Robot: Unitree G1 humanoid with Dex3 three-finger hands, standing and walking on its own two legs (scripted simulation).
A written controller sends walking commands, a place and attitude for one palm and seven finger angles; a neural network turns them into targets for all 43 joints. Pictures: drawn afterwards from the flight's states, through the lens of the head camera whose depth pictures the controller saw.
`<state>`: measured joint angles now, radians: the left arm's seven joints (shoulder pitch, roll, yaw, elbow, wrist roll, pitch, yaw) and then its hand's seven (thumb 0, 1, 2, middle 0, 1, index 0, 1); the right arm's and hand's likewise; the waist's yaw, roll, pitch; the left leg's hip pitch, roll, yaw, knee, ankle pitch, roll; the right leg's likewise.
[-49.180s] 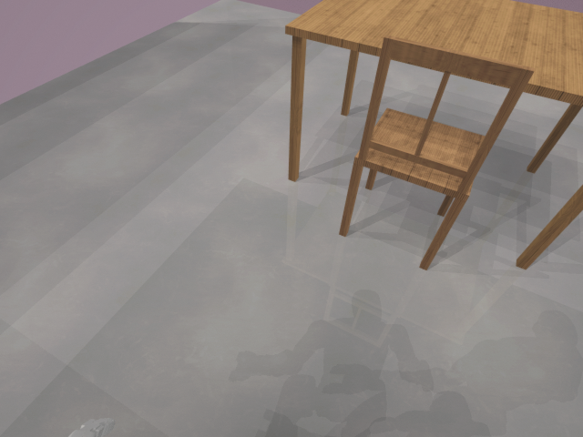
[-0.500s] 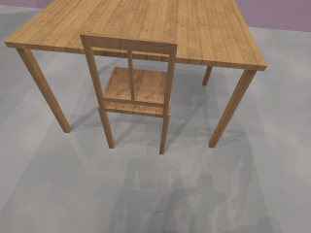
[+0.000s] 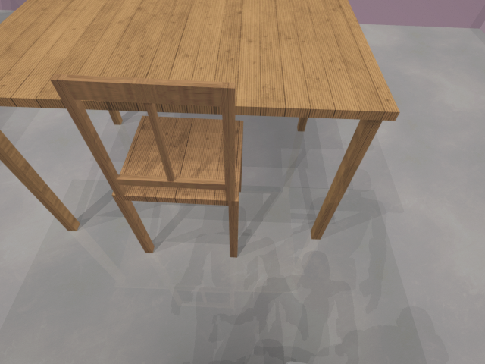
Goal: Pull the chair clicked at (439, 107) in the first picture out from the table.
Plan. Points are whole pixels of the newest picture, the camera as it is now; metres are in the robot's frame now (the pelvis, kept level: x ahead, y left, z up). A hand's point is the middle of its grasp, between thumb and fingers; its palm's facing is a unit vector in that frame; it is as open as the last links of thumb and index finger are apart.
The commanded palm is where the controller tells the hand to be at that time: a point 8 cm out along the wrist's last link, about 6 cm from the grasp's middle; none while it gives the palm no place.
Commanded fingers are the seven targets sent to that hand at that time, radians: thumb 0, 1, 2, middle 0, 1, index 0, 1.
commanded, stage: come to a stop and stand still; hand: left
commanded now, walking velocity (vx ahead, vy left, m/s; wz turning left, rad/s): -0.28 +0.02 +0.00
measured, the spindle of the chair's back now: (161, 145) +0.62 +0.23 -0.08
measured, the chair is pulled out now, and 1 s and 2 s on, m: -0.12 -0.12 -0.12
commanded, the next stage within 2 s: look again from close up in 1.30 s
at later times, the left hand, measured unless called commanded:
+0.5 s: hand out of the picture +0.10 +0.20 -0.16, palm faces +0.02 -0.96 -0.26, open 7.3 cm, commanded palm none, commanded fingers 0.00 0.90 0.90 -0.20 -0.30 -0.20 -0.30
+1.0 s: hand out of the picture +0.03 +0.21 -0.16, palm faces +0.00 -0.98 -0.21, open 7.3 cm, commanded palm none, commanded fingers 0.00 0.90 0.90 -0.20 -0.30 -0.20 -0.30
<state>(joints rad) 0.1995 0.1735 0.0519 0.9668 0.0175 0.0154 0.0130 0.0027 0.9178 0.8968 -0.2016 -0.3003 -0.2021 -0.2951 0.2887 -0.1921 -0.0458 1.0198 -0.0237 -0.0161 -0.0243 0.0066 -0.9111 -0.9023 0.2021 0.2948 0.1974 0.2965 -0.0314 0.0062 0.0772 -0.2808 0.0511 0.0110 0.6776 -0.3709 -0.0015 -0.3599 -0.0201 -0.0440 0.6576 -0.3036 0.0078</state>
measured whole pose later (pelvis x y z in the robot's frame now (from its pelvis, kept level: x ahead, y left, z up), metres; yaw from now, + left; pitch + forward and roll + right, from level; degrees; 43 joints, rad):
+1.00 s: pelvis +0.00 +0.03 +0.01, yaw -1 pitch -2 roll +0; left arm 0.30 0.19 0.00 0.98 0.02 0.02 0.03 0.00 0.91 0.90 -0.20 -0.30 -0.20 -0.30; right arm 0.24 -0.17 -0.02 0.98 -0.02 0.00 -0.01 0.00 -0.92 -0.90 0.21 0.30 0.20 0.30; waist 0.01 -0.01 0.02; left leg -0.21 -0.02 0.06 0.52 -0.28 0.04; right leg -0.24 -0.05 0.01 0.51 -0.23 0.05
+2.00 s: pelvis +0.00 +0.00 +0.02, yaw -2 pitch -1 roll +0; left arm 0.32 0.12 0.00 1.11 0.01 -0.02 0.04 0.00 0.91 0.90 -0.20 -0.30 -0.20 -0.30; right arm 0.30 -0.13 -0.01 1.13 -0.01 -0.01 -0.02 0.01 -0.91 -0.90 0.20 0.29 0.20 0.30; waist -0.01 0.00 0.02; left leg -0.18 0.01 0.05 0.43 -0.22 0.01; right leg -0.23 -0.02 0.00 0.44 -0.19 0.01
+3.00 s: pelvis +0.02 +0.00 +0.02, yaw -1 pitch -1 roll +0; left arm 0.31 0.13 0.00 1.12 0.01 -0.02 0.03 0.00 0.91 0.90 -0.20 -0.30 -0.20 -0.30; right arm 0.28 -0.13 0.00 1.15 -0.02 -0.02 -0.03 0.00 -0.91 -0.90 0.20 0.29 0.20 0.30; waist 0.00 0.00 0.03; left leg -0.15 0.01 0.05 0.40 -0.24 0.00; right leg -0.19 -0.02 0.00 0.41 -0.21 0.02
